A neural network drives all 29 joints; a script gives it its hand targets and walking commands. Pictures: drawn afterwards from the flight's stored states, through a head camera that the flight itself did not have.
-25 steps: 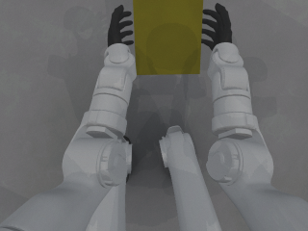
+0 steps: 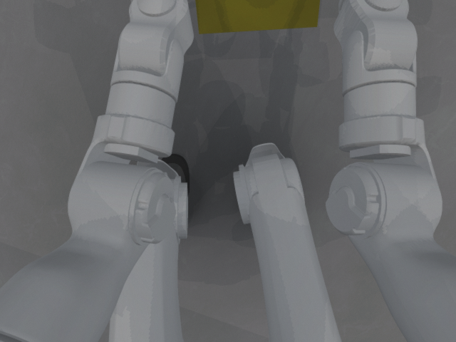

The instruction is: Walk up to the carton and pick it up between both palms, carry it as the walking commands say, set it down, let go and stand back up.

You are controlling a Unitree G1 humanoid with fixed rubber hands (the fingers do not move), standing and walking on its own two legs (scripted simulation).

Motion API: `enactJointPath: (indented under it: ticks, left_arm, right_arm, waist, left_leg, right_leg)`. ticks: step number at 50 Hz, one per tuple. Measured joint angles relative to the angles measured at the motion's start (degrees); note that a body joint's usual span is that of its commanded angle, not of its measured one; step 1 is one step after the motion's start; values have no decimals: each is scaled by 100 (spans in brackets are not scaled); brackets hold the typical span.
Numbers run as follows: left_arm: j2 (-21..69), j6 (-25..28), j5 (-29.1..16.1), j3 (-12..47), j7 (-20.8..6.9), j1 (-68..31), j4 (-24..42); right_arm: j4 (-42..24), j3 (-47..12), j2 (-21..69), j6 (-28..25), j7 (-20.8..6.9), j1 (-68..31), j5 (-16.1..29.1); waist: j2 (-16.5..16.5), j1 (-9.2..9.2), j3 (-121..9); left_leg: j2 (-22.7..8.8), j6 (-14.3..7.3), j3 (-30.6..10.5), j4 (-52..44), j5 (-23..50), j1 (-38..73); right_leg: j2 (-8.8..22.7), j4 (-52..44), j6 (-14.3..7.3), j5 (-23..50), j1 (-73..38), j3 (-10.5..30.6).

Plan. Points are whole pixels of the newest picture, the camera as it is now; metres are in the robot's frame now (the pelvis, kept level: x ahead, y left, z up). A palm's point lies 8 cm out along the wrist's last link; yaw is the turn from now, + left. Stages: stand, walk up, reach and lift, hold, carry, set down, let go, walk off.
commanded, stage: set down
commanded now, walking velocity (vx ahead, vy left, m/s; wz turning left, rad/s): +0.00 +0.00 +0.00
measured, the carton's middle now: out of the picture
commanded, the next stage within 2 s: none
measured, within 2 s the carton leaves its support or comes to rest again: rests again in 1.16 s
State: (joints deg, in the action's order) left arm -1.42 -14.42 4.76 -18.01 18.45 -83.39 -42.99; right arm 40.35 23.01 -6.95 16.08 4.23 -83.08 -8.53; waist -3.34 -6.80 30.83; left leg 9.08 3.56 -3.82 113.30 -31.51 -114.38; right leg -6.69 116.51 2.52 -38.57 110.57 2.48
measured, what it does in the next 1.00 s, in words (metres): lowers itself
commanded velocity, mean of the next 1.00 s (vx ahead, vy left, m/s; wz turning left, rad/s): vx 0.00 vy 0.00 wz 0.00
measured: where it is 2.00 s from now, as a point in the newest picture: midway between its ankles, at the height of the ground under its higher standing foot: (221, 208)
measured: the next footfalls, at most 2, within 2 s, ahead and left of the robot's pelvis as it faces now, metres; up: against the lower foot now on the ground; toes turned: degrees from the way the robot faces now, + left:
none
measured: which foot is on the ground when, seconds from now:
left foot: down 0.00-1.00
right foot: down 0.00-1.00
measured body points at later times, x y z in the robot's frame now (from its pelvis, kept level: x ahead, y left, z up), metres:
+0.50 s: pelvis +0.01 -0.01 -0.05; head +0.40 -0.06 +0.15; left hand +0.58 +0.02 -0.26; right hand +0.55 -0.22 -0.25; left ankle +0.12 +0.12 -0.41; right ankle +0.09 -0.12 -0.41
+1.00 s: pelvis +0.01 +0.00 -0.06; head +0.39 -0.05 +0.16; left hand +0.58 +0.03 -0.26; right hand +0.55 -0.21 -0.26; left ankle +0.12 +0.12 -0.41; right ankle +0.09 -0.12 -0.41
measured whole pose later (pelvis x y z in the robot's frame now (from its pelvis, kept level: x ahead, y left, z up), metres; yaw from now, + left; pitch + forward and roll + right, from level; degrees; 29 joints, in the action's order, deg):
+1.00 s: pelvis +0.01 +0.00 -0.06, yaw +0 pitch +33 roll +0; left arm -7.3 -12.8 1.8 -16.2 14.0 -89.9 -58.7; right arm 55.3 16.2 -13.6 16.4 1.1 -88.1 -4.6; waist -4.2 -6.9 29.8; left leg 9.3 4.0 -2.4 125.0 -34.3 -123.6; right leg -7.4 128.8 2.7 -41.9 119.6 2.4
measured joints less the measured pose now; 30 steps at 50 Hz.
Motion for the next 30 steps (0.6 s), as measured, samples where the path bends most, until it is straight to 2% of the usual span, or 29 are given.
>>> enactJointPath:
  ticks: [7, 11, 15, 19, 22, 27, 30]
  left_arm:
    - [-159, -176, -331, 180, 56, -211, -347]
    - [-286, -162, -116, 10, -46, -559, -761]
    - [-334, -146, 210, -269, -260, -825, -1117]
    - [-314, -114, 278, -360, -418, -805, -1236]
    - [-304, -40, 152, -265, -424, -684, -1141]
    - [-427, -12, -398, 248, -382, -606, -887]
    - [-501, 78, -383, 253, -323, -656, -1026]
  right_arm:
    - [355, -254, -278, 168, 30, -118, 354]
    - [662, -229, -343, 189, -55, -402, 220]
    - [986, -52, -396, 187, -226, -637, -41]
    - [1119, 18, -439, 161, -343, -611, -180]
    - [1028, -108, -460, 120, -323, -504, -75]
    - [715, -443, -569, 65, -109, -338, 405]
    - [802, -630, -572, 36, -47, -368, 497]
  waist:
    - [-16, -20, -74]
    - [37, -46, -91]
    - [40, -17, -296]
    - [-31, -9, -453]
    - [-27, 15, -266]
    - [-12, -8, -73]
    - [89, -62, -91]
  left_leg:
    - [-10, 5, 89, 429, -13, -404]
    - [-18, 27, 77, 588, -27, -515]
    - [-33, 42, 63, 658, -19, -806]
    - [13, 80, 69, 706, -53, -1050]
    - [15, 100, 68, 762, -168, -964]
    - [30, 120, 100, 870, -317, -866]
    - [22, 104, 106, 936, -371, -860]
  right_leg:
    - [-56, 469, 58, -29, 413, 39]
    - [-85, 632, 36, -27, 541, 8]
    - [-114, 703, 12, 9, 857, -16]
    - [-68, 787, -16, -64, 1088, -19]
    - [-57, 853, -49, -187, 1002, -30]
    - [-36, 1010, -79, -300, 926, -19]
    - [-50, 1087, -95, -324, 938, -23]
